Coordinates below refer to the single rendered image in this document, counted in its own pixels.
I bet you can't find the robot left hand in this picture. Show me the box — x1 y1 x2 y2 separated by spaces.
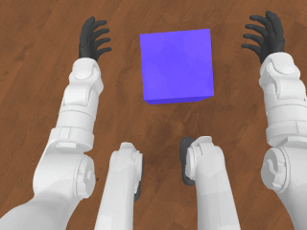
79 16 112 62

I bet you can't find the left robot upper arm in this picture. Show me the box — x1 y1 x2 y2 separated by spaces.
0 153 96 230

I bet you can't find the right robot forearm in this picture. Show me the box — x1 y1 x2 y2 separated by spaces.
259 52 307 150

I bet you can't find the left robot forearm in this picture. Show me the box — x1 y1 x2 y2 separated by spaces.
33 57 104 192

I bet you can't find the robot right hand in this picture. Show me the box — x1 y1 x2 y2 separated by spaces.
241 10 286 64

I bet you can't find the robot right thigh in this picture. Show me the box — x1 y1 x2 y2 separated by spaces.
186 143 241 230

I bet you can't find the right robot upper arm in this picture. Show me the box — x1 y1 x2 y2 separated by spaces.
260 146 307 230

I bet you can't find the left robot shin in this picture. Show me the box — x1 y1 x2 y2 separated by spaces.
109 142 139 194

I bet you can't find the carton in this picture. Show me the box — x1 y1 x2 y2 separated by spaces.
140 29 214 104

